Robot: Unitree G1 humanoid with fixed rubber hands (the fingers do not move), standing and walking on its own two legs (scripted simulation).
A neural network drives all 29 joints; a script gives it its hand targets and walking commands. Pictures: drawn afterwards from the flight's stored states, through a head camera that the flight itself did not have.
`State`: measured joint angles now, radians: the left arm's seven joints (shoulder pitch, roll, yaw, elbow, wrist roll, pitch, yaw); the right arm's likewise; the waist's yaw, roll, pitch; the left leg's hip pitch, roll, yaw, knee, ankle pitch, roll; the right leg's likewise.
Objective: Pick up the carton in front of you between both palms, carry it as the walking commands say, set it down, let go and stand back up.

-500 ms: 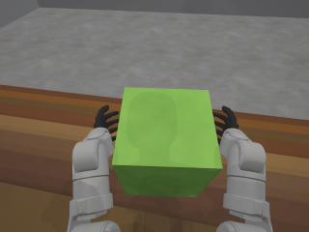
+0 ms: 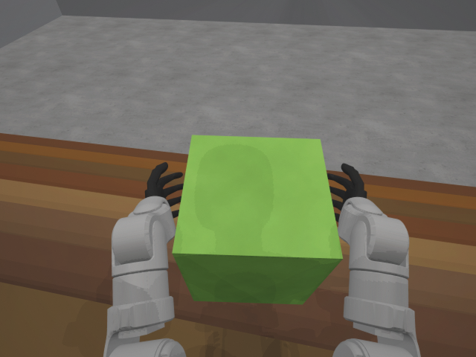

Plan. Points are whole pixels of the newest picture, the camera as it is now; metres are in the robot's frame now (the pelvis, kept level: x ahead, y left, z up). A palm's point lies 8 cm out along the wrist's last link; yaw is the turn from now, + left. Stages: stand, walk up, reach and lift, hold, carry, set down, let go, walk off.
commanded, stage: carry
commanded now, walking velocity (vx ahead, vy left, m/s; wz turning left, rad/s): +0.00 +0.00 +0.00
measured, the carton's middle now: (251, 226) +0.33 +0.00 +0.04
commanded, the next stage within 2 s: none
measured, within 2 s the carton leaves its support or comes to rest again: neither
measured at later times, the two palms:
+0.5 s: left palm (194, 174) +0.41 +0.11 +0.10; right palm (357, 172) +0.43 -0.20 +0.09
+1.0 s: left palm (206, 117) +0.65 +0.12 +0.06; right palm (330, 127) +0.62 -0.19 +0.05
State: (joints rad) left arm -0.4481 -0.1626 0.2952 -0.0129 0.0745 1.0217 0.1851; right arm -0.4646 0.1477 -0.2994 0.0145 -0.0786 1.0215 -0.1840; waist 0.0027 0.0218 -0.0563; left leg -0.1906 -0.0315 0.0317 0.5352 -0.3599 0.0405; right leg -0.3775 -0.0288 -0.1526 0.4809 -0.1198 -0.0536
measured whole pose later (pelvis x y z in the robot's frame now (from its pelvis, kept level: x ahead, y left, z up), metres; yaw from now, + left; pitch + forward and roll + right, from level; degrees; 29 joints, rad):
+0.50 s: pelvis +0.10 -0.05 +0.00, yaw +0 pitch +3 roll +2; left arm -0.39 -0.17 0.29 -0.04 0.05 0.98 0.18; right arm -0.44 0.15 -0.29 0.00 -0.05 1.00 -0.20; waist 0.03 0.02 -0.04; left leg -0.54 0.01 0.00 1.14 -0.37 0.03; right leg -0.33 0.03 -0.09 0.56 -0.28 -0.10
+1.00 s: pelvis +0.32 +0.00 -0.04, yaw -1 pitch +2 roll +1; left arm -0.42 -0.16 0.33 0.00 0.09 0.98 0.21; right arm -0.43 0.12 -0.23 0.05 0.00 0.98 -0.19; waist -0.13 0.00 -0.06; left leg -0.44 -0.07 0.09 0.89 -0.49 0.10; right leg -0.62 0.04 0.06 1.34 -0.45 -0.03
